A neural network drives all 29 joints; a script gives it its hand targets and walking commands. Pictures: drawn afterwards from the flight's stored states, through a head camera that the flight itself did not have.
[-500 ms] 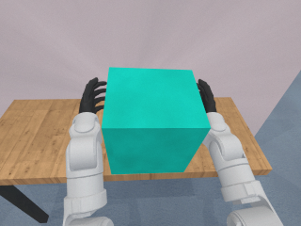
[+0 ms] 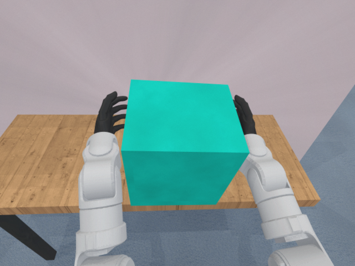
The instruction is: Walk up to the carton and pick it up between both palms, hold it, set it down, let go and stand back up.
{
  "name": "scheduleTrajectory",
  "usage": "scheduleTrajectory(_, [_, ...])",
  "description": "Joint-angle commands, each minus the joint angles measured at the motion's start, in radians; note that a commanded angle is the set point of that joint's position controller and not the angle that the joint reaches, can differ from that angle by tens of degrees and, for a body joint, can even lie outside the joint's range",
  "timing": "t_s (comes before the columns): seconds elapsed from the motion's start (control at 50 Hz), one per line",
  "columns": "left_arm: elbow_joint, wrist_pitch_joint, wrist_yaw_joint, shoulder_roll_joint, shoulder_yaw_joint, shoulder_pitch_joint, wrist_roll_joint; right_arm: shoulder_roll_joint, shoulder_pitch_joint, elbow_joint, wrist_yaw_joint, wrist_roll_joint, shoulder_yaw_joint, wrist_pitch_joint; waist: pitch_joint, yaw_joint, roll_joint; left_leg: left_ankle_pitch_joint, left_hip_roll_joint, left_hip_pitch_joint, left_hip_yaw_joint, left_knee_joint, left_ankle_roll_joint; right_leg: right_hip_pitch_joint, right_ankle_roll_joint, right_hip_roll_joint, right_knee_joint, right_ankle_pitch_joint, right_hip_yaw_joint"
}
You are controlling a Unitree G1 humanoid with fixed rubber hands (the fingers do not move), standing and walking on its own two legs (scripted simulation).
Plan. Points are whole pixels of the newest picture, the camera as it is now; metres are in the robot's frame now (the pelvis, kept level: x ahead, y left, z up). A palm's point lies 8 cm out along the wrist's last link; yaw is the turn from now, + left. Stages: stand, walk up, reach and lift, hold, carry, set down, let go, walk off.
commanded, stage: hold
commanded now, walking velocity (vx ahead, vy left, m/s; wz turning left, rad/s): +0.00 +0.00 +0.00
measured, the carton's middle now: (177, 147) +0.33 +0.01 +0.13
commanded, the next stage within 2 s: none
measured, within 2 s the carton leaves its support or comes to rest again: neither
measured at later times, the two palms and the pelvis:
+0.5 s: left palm (107, 131) +0.35 +0.15 +0.18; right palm (244, 132) +0.35 -0.14 +0.16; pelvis +0.00 +0.00 +0.00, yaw +0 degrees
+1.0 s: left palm (106, 130) +0.35 +0.15 +0.18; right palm (244, 132) +0.35 -0.14 +0.16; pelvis +0.00 +0.00 +0.00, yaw +0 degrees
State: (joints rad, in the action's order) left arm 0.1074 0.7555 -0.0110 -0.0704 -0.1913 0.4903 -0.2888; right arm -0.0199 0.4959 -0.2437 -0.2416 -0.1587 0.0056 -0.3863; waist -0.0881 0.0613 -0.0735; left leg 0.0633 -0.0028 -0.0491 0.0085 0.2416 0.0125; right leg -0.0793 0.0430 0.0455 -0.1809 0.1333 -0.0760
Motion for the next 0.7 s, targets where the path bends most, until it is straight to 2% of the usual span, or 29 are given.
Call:
scheduleTrajectory(0.0, [0.149,-0.055,-0.111,-0.382,0.471,0.511,0.147,0.377,0.656,0.284,0.061,-0.051,0.311,0.069,0.441,0.017,0.095,-0.12,-0.003,0.269,-0.012,0.021,-0.028,0.06,-0.087,-0.014,0.008,-0.24,-0.006])
scheduleTrajectory(0.2, [0.09,-0.047,-0.104,-0.374,0.428,0.509,0.135,0.374,0.669,0.234,0.075,-0.032,0.284,0.069,0.406,-0.001,0.073,-0.035,0.005,0.239,-0.004,0.003,-0.014,0.075,-0.087,-0.021,0.017,-0.156,-0.004])
scheduleTrajectory(0.44, [0.114,-0.066,-0.113,-0.382,0.447,0.521,0.144,0.388,0.672,0.262,0.062,-0.041,0.307,0.076,0.463,0.011,0.085,-0.121,-0.007,0.255,-0.011,0.026,-0.015,0.044,-0.095,-0.02,-0.003,-0.268,0.0])
scheduleTrajectory(0.68, [0.107,-0.054,-0.114,-0.377,0.437,0.51,0.138,0.38,0.667,0.251,0.063,-0.044,0.298,0.07,0.419,0.009,0.075,-0.085,-0.002,0.241,-0.01,0.012,-0.017,0.052,-0.091,-0.02,0.007,-0.222,-0.002])
